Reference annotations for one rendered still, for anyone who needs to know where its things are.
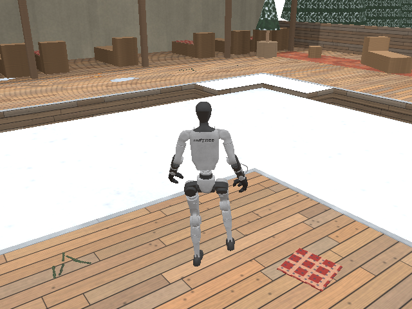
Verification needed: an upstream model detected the left robot upper arm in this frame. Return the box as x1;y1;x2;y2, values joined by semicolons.
173;130;191;165

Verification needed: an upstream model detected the robot left hand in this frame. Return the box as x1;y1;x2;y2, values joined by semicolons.
168;173;183;183

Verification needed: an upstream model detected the robot right hand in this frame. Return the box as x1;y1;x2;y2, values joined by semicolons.
233;177;248;192

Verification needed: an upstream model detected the robot right thigh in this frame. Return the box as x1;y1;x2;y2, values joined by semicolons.
215;178;229;211

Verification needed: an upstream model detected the robot left shin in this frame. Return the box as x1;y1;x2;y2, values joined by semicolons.
190;216;201;258

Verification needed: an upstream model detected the left robot forearm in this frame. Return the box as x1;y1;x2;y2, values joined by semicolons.
169;155;180;175

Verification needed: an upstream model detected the right robot forearm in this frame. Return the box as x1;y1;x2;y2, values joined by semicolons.
231;155;246;181

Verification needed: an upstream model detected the right robot upper arm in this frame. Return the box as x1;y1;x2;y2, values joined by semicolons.
218;129;237;165

